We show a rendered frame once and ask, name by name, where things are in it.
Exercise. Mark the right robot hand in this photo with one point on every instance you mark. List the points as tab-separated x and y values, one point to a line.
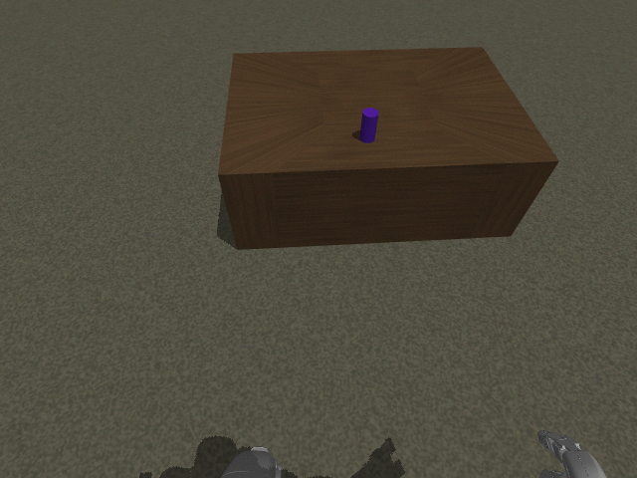
577	463

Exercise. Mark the can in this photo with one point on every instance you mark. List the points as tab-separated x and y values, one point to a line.
368	125

